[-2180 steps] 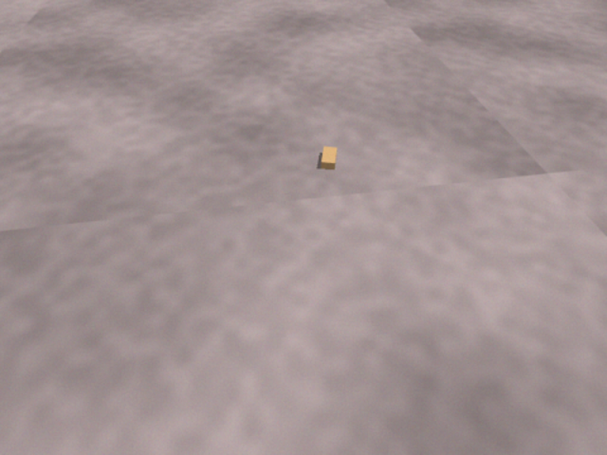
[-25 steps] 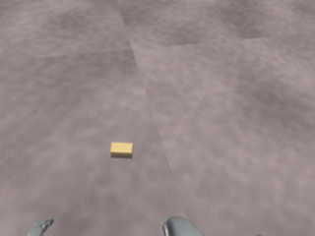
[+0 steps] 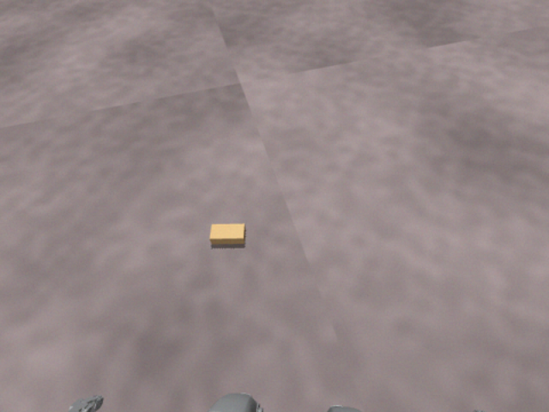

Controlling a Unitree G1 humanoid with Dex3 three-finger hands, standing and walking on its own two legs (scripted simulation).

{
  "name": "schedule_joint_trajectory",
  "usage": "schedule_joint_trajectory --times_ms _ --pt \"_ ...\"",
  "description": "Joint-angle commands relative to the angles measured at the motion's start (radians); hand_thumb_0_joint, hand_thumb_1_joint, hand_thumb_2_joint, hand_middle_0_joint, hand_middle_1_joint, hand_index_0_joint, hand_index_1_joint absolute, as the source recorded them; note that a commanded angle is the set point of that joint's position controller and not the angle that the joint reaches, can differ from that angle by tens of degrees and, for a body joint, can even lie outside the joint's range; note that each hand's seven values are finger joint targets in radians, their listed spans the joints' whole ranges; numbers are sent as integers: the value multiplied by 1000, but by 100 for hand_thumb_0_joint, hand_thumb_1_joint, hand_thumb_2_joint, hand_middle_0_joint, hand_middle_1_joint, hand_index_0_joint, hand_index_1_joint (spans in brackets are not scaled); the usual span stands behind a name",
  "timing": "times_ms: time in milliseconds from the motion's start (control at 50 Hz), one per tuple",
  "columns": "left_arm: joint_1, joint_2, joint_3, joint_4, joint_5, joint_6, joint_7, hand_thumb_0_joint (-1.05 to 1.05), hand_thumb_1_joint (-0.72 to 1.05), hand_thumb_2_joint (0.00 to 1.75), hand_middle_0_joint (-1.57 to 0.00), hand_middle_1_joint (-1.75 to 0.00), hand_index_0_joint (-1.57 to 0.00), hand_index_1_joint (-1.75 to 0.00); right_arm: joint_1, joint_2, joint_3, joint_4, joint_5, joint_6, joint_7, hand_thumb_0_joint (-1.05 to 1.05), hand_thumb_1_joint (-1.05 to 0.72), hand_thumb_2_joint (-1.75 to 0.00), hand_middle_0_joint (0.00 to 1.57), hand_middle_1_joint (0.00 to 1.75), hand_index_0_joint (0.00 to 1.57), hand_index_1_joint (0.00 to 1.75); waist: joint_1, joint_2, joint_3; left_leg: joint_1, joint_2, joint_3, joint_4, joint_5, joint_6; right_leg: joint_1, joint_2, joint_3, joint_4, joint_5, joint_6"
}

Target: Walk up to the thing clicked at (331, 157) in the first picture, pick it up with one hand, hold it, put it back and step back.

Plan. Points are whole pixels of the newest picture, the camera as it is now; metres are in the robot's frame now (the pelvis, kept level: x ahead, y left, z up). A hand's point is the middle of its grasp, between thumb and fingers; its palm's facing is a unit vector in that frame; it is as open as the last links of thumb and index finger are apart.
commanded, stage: step back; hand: left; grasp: from above
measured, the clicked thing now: (228, 233) +0.87 +0.25 -0.74
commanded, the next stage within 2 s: stand in 1.56 s
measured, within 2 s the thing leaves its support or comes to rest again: neither
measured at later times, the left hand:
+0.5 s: hand out of the picture -0.12 +0.25 -0.15, palm faces -0.04 -0.92 -0.40, open 7.4 cm
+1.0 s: hand out of the picture -0.14 +0.26 -0.14, palm faces +0.02 -0.92 -0.38, open 7.4 cm
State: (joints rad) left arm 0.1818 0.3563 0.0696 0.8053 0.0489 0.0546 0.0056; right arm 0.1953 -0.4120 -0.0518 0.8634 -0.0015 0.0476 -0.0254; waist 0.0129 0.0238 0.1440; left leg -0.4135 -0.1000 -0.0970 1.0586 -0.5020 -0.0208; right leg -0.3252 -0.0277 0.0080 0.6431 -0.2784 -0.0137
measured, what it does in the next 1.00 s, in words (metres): walks backwards: left foot, then right foot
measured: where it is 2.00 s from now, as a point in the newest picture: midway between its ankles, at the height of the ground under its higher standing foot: outside the picture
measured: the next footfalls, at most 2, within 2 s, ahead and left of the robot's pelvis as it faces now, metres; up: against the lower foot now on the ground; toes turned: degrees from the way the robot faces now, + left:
left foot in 0.10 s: -0.03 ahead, +0.11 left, +0.00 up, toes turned +1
right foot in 0.44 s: -0.17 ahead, -0.14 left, +0.00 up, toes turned +0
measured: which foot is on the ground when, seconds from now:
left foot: up 0.00-0.08, down 0.10-0.48, up 0.50-0.72, down 0.74-1.00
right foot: down 0.00-0.12, up 0.14-0.42, down 0.44-0.78, up 0.80-1.00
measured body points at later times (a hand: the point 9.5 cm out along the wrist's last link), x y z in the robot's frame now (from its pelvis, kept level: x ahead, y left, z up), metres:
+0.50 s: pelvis -0.18 -0.03 -0.01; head -0.14 -0.03 +0.44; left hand -0.12 +0.29 -0.12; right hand -0.06 -0.34 -0.12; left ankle -0.08 +0.11 -0.72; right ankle -0.21 -0.14 -0.73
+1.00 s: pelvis -0.20 -0.02 +0.00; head -0.19 -0.02 +0.45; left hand -0.14 +0.30 -0.11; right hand -0.13 -0.33 -0.12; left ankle -0.20 +0.10 -0.73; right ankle -0.18 -0.14 -0.72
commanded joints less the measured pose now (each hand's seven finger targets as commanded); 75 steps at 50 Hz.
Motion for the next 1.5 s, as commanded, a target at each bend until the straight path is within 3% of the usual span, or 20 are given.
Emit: schedule_joint_trajectory --times_ms 0,80,120,200,340,400,460,520,640,700,720,760,800,980,1020,1060,1180,1240,1280,1480 --pt "-21 266 73 -102 -8 -25 33 0 90 90 -20 -30 -20 -30 1 -148 -42 -85 -17 -31 -6 0 -90 -90 20 30 20 30 38 -229 -173 -21 62 53 -300 -29 7 255 -238 225 -125 454 -187" --pt "-38 238 43 -114 -27 -4 19 0 90 90 -20 -30 -20 -30 102 -195 -67 -31 -31 -37 -1 0 -90 -90 20 30 20 30 -15 -76 -201 256 170 -55 -672 262 80 2 -126 147 34 155 -67" --pt "-143 246 63 -136 -24 -7 34 0 90 90 -20 -30 -20 -30 11 -370 -100 -77 -38 -37 12 0 -90 -90 20 30 20 30 -71 211 -164 79 533 -498 -764 491 346 -115 80 94 459 -387 10" --pt "-12 235 64 -52 -43 2 28 0 90 90 -20 -30 -20 -30 -108 -233 -56 -87 -37 -47 -9 0 -90 -90 20 30 20 30 40 67 -132 97 362 -152 -635 662 251 -132 119 175 674 -238 -1" --pt "-20 210 47 -26 -23 -38 4 0 90 90 -20 -30 -20 -30 -3 -233 -69 -71 -43 -33 7 0 -90 -90 20 30 20 30 -50 167 -213 323 332 -139 -630 312 241 -49 56 26 95 -259 25" --pt "139 199 48 83 -15 -60 5 0 90 90 -20 -30 -20 -30 -56 -245 -68 -70 -36 -11 15 0 -90 -90 20 30 20 30 26 145 -219 162 300 -76 -548 209 177 193 66 -20 -285 -81 -29" --pt "10 416 99 31 7 -68 9 0 90 90 -20 -30 -20 -30 -133 -175 -54 -95 -28 -15 3 0 -90 -90 20 30 20 30 63 -230 -53 -71 86 -78 -137 -66 8 -131 -388 621 -449 -507 -251" --pt "-111 296 71 11 -3 -86 15 0 90 90 -20 -30 -20 -30 -40 -173 -53 -26 -8 -30 13 0 -90 -90 20 30 20 30 -22 -103 -23 -75 36 -70 -40 109 9 -38 -197 285 -324 -174 -154" --pt "39 300 75 57 -2 -95 3 0 90 90 -20 -30 -20 -30 -95 -153 -44 -16 -34 -64 33 0 -90 -90 20 30 20 30 69 -202 -48 -64 88 32 -357 10 0 164 -218 280 -300 -195 -166" --pt "-19 300 60 43 -12 -80 -4 0 90 90 -20 -30 -20 -30 -6 -145 -53 33 -27 -79 35 0 -90 -90 20 30 20 30 7 -185 -73 169 67 118 -604 109 27 70 -205 205 -237 -103 -144" --pt "-4 270 38 46 -13 -75 -6 0 90 90 -20 -30 -20 -30 20 -154 -62 52 -27 -86 31 0 -90 -90 20 30 20 30 -9 -140 -91 286 60 91 -660 170 41 8 -157 154 -168 -70 -111" --pt "-62 209 23 42 -35 -75 -8 0 90 90 -20 -30 -20 -30 76 -262 -84 64 -32 -90 29 0 -90 -90 20 30 20 30 -50 123 -131 327 340 -405 -788 -181 187 -188 34 -25 117 -253 -18" --pt "-57 259 39 50 -29 -77 -5 0 90 90 -20 -30 -20 -30 49 -274 -86 43 -37 -99 29 0 -90 -90 20 30 20 30 -37 59 -68 229 418 -458 -831 -166 278 -181 -12 62 292 -267 -17" --pt "76 200 42 144 -21 -107 -2 0 90 90 -20 -30 -20 -30 -58 -170 -48 18 -20 -70 30 0 -90 -90 20 30 20 30 43 82 -119 30 245 -91 -578 208 136 248 48 -53 -228 0 -13" --pt "105 316 69 142 -4 -122 15 0 90 90 -20 -30 -20 -30 -61 -64 -15 -5 -6 -70 23 0 -90 -90 20 30 20 30 64 -201 -135 -178 52 -6 -278 86 29 339 -241 424 -391 -85 -98" --pt "-30 332 66 98 -16 -123 8 0 90 90 -20 -30 -20 -30 -7 -162 -43 44 -16 -66 11 0 -90 -90 20 30 20 30 12 -99 -71 -60 114 -30 -153 -60 17 117 -374 466 -376 -141 -245" --pt "-89 277 37 105 -28 -116 5 0 90 90 -20 -30 -20 -30 24 -118 -30 103 -20 -84 23 0 -90 -90 20 30 20 30 -14 -178 -139 150 109 100 -490 151 22 111 -200 122 -196 344 -131" --pt "-86 221 9 102 -39 -97 3 0 90 90 -20 -30 -20 -30 2 -150 -44 115 -31 -90 15 0 -90 -90 20 30 20 30 -15 -63 -170 314 200 -21 -620 495 60 13 -110 50 -97 261 -38" --pt "-96 213 11 130 -53 -88 5 0 90 90 -20 -30 -20 -30 -90 -208 -40 104 -20 -90 19 0 -90 -90 20 30 20 30 10 49 -164 131 330 -168 -671 370 152 137 -14 6 -82 -94 -8" --pt "-118 233 4 204 -45 -100 12 0 90 90 -20 -30 -20 -30 -164 -137 -17 160 -9 -80 15 0 -90 -90 20 30 20 30 2 -4 -223 262 226 12 -614 621 67 237 -90 37 -215 331 -18"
